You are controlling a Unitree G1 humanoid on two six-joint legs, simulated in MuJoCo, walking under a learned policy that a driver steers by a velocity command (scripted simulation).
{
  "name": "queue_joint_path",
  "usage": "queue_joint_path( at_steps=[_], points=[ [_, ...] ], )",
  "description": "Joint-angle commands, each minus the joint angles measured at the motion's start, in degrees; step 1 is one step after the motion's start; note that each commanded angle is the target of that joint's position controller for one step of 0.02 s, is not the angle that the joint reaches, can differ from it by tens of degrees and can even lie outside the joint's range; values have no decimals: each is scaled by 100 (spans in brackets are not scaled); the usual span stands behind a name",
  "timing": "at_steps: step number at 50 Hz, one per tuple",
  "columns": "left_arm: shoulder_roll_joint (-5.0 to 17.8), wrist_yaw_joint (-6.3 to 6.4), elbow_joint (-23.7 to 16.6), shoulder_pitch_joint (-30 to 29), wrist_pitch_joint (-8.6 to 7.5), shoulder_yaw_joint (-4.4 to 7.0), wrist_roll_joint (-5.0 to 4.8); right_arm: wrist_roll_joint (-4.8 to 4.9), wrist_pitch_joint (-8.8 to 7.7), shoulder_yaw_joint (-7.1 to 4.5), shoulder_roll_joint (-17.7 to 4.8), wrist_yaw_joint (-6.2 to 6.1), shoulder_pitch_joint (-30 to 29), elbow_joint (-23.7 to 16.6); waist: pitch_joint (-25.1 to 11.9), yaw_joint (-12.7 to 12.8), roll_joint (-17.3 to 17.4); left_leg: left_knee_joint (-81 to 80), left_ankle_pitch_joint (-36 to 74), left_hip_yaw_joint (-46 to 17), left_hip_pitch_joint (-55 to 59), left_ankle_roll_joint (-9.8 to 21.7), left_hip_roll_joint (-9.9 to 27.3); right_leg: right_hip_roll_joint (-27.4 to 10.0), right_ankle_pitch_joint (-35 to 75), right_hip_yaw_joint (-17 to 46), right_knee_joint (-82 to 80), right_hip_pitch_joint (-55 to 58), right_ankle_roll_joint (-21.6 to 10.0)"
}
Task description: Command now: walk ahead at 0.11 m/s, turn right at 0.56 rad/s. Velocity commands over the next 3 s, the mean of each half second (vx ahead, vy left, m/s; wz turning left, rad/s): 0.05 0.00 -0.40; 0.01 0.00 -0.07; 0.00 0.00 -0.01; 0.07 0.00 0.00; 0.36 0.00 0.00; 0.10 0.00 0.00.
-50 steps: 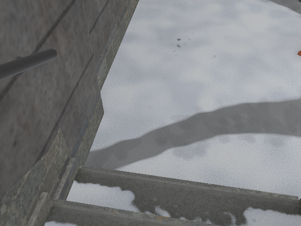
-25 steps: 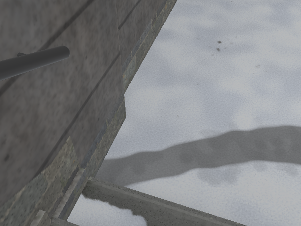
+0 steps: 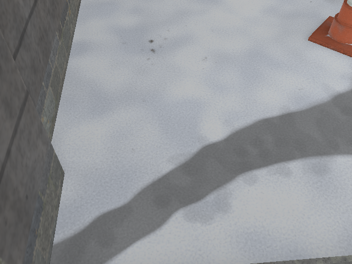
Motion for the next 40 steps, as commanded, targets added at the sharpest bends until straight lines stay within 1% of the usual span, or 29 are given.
queue_joint_path(
  at_steps=[1, 3, 4, 5, 6, 8, 9, 10, 11, 12, 13, 14, 15, 16, 18, 19, 20, 21, 22, 23, 25, 26, 27, 28, 29, 31, 34, 36, 40],
  points=[
    [240, 99, -544, 285, 9, 98, 70, 201, -163, -359, -1073, -137, -635, -588, 37, 353, 378, -1019, 3961, -1048, 536, 1196, 2192, -309, -1005, 262, -769, 125, 8],
    [-15, 244, -877, -389, 68, 51, 24, 201, -171, -479, -1146, -146, 17, -353, 32, -108, 615, -968, 3072, -1029, 895, 992, 2105, -223, -1550, -248, -1111, 390, 50],
    [-50, 287, -962, -563, 112, 58, 16, 195, -168, -541, -1128, -177, 114, -315, 48, -234, 739, -930, 2738, -1035, 979, 897, 2121, -154, -1628, -375, -1406, 524, 67],
    [-113, 304, -1029, -679, 158, 78, -65, 217, -131, -601, -1176, -207, 186, -251, 112, -316, 717, -1009, 2519, -970, 958, 845, 2161, -25, -1542, -599, -1774, 864, 25],
    [-82, 332, -1069, -740, 176, 118, -150, 254, -108, -660, -1234, -236, 111, -265, 116, -325, 826, -982, 2446, -989, 881, 821, 2215, 157, -1372, -693, -2101, 1249, -52],
    [335, 341, -949, -300, 134, 362, -312, 332, -75, -756, -1441, -192, -188, -305, -163, 157, 743, -284, 2780, -716, 693, 509, 2067, 614, 209, -847, -3569, 2670, -561],
    [804, 460, -760, 218, 70, 588, -294, 328, -91, -699, -1076, -145, -13, -472, -1161, 238, 175, 1232, 1998, -110, 54, 11, 1460, 322, 2351, -309, -3346, 4535, -1267],
    [1594, 599, -503, 1473, 53, 720, -232, 277, -184, -437, -302, -65, -811, -1327, -2203, 614, -1083, 2820, -2653, -126, -2093, -688, 378, -1488, 4621, 2260, -3828, 6642, -2899],
    [1448, 467, -142, 2372, -100, 733, 132, 568, -120, -420, -495, 53, -1875, -1591, -1311, 1272, 310, 3125, -3098, -1605, -3456, -682, 126, -1858, 4288, 2815, -4070, 6631, -2640],
    [1387, 344, 192, 2331, -279, 785, 70, 603, -38, -372, -417, 80, -2040, -1709, -516, 1151, 238, 3073, -2749, -1876, -4040, -698, 226, -1801, 4318, 2289, -4060, 6124, -2327],
    [1139, 260, 113, 1673, -302, 746, -186, 526, 28, -494, -803, 16, -1692, -1591, -468, 687, -85, 3130, -2501, -1896, -3754, -677, 366, -1672, 4280, 1801, -4024, 5556, -2187],
    [984, 184, -68, 789, -225, 688, -429, 379, 106, -528, -942, -32, -1164, -1353, -320, 278, -228, 3132, -2025, -1910, -3004, -607, 475, -1448, 3900, 1198, -4125, 4456, -1990],
    [882, 106, -260, 359, -126, 664, -429, 289, 149, -497, -815, -58, -694, -1145, -206, 42, -239, 3304, -1436, -1881, -2230, -604, 362, -1180, 3536, 847, -4249, 3352, -1832],
    [810, 59, -407, 123, -47, 634, -278, 249, 213, -456, -658, -51, -368, -940, -237, -49, -217, 3576, -617, -1875, -1595, -608, 159, -985, 3235, 625, -4400, 2553, -1757],
    [762, -9, -616, -427, -4, 532, -116, 353, 246, -343, -431, 214, 363, -636, -272, -409, 22, 3593, 551, -1696, -498, -618, -54, -589, 2662, 105, -4287, 1377, -1493],
    [722, -46, -658, -714, 7, 470, -149, 383, 222, -317, -403, 363, 570, -533, -201, -554, -13, 3419, 819, -1632, 53, -623, -47, -378, 2194, -88, -4177, 807, -1270],
    [655, -83, -643, -946, 39, 409, -113, 391, 199, -264, -394, 522, 832, -376, -145, -599, -86, 3507, 1229, -1715, 565, -643, 8, -373, 1838, -103, -3967, 401, -1080],
    [568, -129, -607, -992, 71, 349, -167, 377, 183, -270, -473, 585, 922, -360, -115, -570, -191, 3418, 1081, -1717, 776, -740, 13, -383, 1363, -25, -3766, 303, -959],
    [577, -167, -561, -842, 88, 321, -353, 382, 174, -307, -588, 515, 557, -590, -114, -435, -333, 2773, 282, -1566, 567, -866, -32, -383, 880, 146, -3548, 657, -894],
    [690, -186, -458, -600, 60, 335, -482, 485, 187, -285, -661, 383, -21, -823, -44, -179, -346, 1713, -288, -1630, 181, -1026, 57, -605, 768, 599, -3466, 1378, -921],
    [795, -286, -239, -217, 85, 305, -635, 701, 265, -151, -447, 200, -62, -759, -138, -97, -42, 69, 1075, -1620, 503, -1036, 78, -681, 858, 1175, -3179, 2017, -949],
    [622, -265, -212, 415, 117, 283, -653, 758, 281, -135, -741, 143, -514, -863, -388, 462, 498, -133, 2524, -2073, 677, -524, 198, -176, -119, 814, -3052, 2160, -536],
    [729, -162, -156, 834, 141, 338, -625, 668, 267, -200, -1100, 211, -985, -1013, -375, 807, 723, -401, 2277, -2145, 623, 84, 214, 280, -1245, 141, -3076, 2073, -238],
    [983, -133, -240, 452, 171, 378, -531, 607, 247, -256, -1227, 377, -1275, -963, -28, 748, 683, -598, 719, -2078, -174, 304, 76, 511, -2004, -373, -3232, 2191, -69],
    [1068, -119, -302, -4, 205, 418, -455, 693, 234, -259, -1129, 504, -1164, -855, 175, 570, 446, -852, -95, -2090, -579, 249, 1, 508, -2181, -456, -3226, 2385, -31],
    [946, -99, -80, 195, 211, 384, -479, 770, 206, -264, -986, 593, -933, -725, 381, 468, 320, -829, 59, -1970, -355, 39, -43, 402, -1718, -184, -3486, 2452, -114],
    [642, -125, -10, 50, 207, 283, -552, 692, 96, -253, -820, 571, -655, -561, 95, 256, 304, -630, 1003, -1741, 255, -115, -122, 387, -563, -66, -3632, 2765, -215],
    [796, -144, 16, -95, 215, 325, -509, 686, 111, -253, -765, 560, -655, -548, -73, 192, 209, -557, 1477, -1630, 483, -138, -162, 396, -21, -115, -3659, 2857, -214],
    [820, -121, 198, 4, 251, 338, -484, 664, 173, -315, -877, 573, -653, -501, 15, 178, 276, -674, 1543, -1573, 657, -159, -180, 403, 101, -117, -3795, 2872, -158]
  ],
)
